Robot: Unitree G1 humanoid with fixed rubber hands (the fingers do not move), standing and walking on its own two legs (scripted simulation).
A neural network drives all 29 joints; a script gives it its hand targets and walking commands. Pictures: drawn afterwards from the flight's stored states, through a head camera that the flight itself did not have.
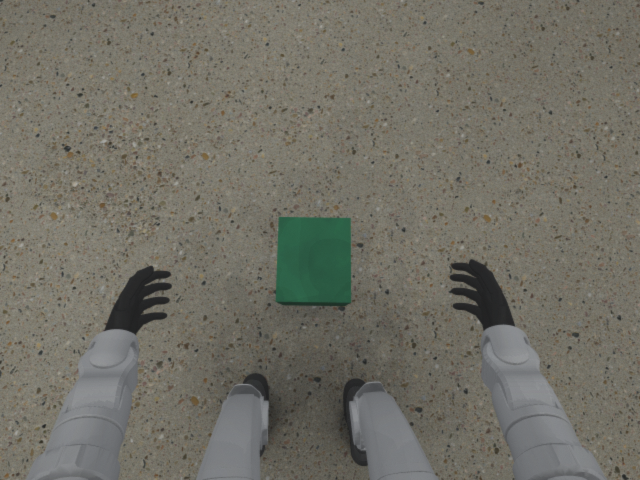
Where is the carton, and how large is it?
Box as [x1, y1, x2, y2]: [276, 217, 350, 305]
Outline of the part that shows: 279,217 276,301 281,304 345,305 349,303 350,218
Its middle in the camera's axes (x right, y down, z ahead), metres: -0.01 +0.08 +1.01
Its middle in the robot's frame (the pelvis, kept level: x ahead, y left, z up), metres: +0.43 +0.00 -0.62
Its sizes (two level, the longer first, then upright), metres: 0.201 0.173 0.201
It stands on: the floor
